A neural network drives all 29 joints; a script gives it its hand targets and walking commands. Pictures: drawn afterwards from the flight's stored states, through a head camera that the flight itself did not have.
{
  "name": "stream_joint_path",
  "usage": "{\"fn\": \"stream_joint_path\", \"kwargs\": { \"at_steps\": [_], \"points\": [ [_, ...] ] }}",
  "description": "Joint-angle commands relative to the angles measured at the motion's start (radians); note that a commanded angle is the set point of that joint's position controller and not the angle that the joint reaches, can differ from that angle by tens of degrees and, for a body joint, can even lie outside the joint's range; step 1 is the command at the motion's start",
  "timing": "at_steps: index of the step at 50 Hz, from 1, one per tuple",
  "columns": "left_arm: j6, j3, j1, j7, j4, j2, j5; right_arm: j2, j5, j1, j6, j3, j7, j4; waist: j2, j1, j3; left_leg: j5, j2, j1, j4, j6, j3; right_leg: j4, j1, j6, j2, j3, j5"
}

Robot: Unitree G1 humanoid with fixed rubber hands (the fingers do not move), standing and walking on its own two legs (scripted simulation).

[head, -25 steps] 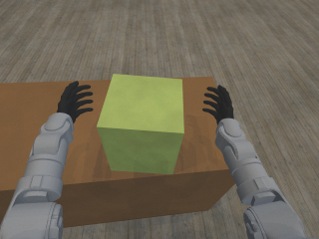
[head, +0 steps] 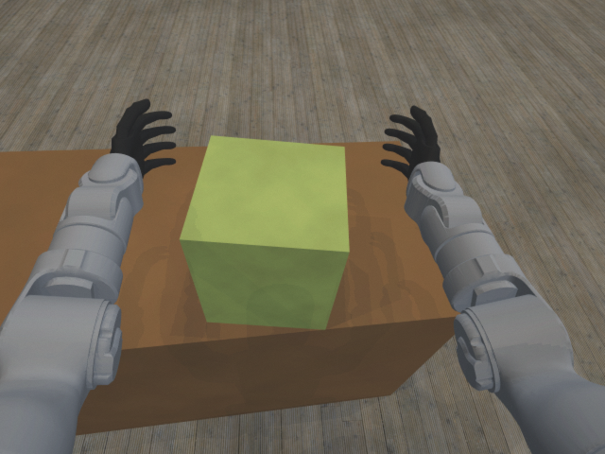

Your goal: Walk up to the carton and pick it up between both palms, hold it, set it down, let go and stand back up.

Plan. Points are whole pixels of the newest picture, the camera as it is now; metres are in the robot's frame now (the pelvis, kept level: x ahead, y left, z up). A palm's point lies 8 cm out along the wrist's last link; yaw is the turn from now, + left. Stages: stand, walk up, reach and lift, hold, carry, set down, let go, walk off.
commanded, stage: reach and lift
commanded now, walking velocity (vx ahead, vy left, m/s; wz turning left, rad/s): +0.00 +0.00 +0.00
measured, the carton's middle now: (272, 239) +0.44 +0.04 -0.03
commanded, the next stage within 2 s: none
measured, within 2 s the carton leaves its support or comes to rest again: neither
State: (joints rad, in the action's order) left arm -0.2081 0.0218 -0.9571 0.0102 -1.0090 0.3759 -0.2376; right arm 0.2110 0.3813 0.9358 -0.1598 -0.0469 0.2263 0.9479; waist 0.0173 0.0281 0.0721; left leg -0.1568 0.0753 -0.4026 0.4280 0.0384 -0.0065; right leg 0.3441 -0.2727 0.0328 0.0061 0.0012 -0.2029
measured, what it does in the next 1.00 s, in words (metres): stands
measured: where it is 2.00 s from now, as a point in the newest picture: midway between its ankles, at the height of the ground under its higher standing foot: outside the picture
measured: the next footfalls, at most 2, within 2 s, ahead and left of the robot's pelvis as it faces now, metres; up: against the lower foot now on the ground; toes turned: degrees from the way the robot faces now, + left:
none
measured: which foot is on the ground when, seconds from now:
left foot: down 0.00-1.00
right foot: down 0.00-1.00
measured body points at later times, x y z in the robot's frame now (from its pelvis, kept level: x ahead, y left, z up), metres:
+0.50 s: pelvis -0.01 +0.01 -0.02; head +0.07 +0.03 +0.42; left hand +0.43 +0.22 +0.01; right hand +0.43 -0.15 +0.02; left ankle +0.03 +0.14 -0.74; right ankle -0.03 -0.14 -0.74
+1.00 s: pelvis -0.02 +0.02 -0.04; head +0.08 +0.04 +0.40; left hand +0.44 +0.19 -0.01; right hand +0.43 -0.13 +0.01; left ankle +0.03 +0.14 -0.74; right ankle -0.03 -0.14 -0.74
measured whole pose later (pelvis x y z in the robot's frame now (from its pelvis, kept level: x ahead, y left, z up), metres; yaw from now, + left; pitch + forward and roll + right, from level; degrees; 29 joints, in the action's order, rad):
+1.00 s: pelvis -0.02 +0.02 -0.04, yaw -1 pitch +25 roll -3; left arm 0.40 0.01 -1.00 -0.03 -1.50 0.21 -0.20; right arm 0.10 0.20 0.95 0.32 0.05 0.12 1.33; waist 0.00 0.02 0.25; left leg -0.23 0.07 -0.93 0.72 0.02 0.00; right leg 0.66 -0.81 0.06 0.01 0.01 -0.29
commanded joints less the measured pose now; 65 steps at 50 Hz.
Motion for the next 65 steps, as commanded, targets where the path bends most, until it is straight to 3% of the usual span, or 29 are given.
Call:
{"fn": "stream_joint_path", "kwargs": {
  "at_steps": [1,12,18,25,38,44,48,56,60,63,65],
  "points": [
    [0.089,0.025,-0.455,0.004,0.094,0.141,0.015,0.126,-0.012,0.420,0.070,0.022,-0.005,-0.109,-0.083,0.006,0.591,0.434,-0.075,0.415,0.056,0.018,-0.050,0.003,0.052,-0.004,-0.061,-0.062,0.435],
    [0.336,0.045,-0.417,0.003,-0.037,0.096,0.061,0.066,-0.099,0.360,0.256,0.042,-0.034,-0.036,-0.094,-0.013,0.629,0.467,-0.080,0.348,0.108,0.032,-0.065,0.045,-0.040,0.004,-0.057,-0.068,0.403],
    [0.499,0.013,-0.455,-0.011,-0.165,0.081,0.019,0.049,-0.113,0.366,0.375,0.041,-0.055,0.035,-0.094,-0.006,0.752,0.456,-0.074,0.263,0.187,0.041,-0.060,0.120,-0.141,0.006,-0.052,-0.068,0.391],
    [0.627,-0.058,-0.480,-0.012,-0.330,0.057,-0.045,0.066,-0.107,0.380,0.487,0.042,-0.078,0.173,-0.112,0.022,0.829,0.424,-0.064,0.156,0.274,0.054,-0.042,0.210,-0.308,-0.002,-0.053,-0.075,0.304],
    [0.656,-0.070,-0.513,-0.025,-0.343,0.018,-0.045,0.081,-0.083,0.437,0.525,0.023,-0.113,0.210,-0.112,-0.010,0.934,0.389,-0.059,0.103,0.319,0.054,-0.042,0.265,-0.415,-0.007,-0.061,-0.086,0.219],
    [0.658,-0.048,-0.519,-0.032,-0.338,-0.026,-0.007,0.032,-0.131,0.430,0.518,0.058,-0.113,0.226,-0.101,-0.009,0.897,0.348,-0.058,0.085,0.311,0.049,-0.047,0.259,-0.426,-0.009,-0.059,-0.081,0.181],
    [0.660,-0.006,-0.519,-0.041,-0.330,-0.061,0.047,-0.007,-0.200,0.427,0.526,0.116,-0.102,0.223,-0.103,-0.005,0.884,0.363,-0.061,0.092,0.302,0.054,-0.052,0.251,-0.408,-0.009,-0.060,-0.080,0.196],
    [0.656,0.091,-0.518,-0.044,-0.274,-0.188,0.207,-0.136,-0.413,0.420,0.558,0.275,-0.086,0.173,-0.124,0.007,0.871,0.459,-0.064,0.163,0.271,0.068,-0.062,0.209,-0.338,-0.011,-0.060,-0.084,0.271],
    [0.669,0.136,-0.540,0.005,-0.266,-0.408,0.333,-0.396,-0.581,0.434,0.573,0.342,-0.146,0.134,-0.118,-0.001,0.845,0.475,-0.063,0.216,0.226,0.061,-0.072,0.161,-0.279,-0.024,-0.052,-0.090,0.268],
    [0.697,0.187,-0.525,0.082,-0.310,-0.732,0.501,-0.751,-0.803,0.421,0.602,0.387,-0.232,0.128,-0.122,0.009,0.818,0.514,-0.059,0.269,0.188,0.060,-0.076,0.123,-0.210,-0.032,-0.046,-0.105,0.322],
    [0.716,0.201,-0.452,0.094,-0.340,-0.773,0.563,-0.785,-0.891,0.358,0.626,0.408,-0.256,0.175,-0.133,0.011,0.787,0.557,-0.049,0.310,0.174,0.064,-0.080,0.108,-0.187,-0.036,-0.047,-0.116,0.359]
  ]
}}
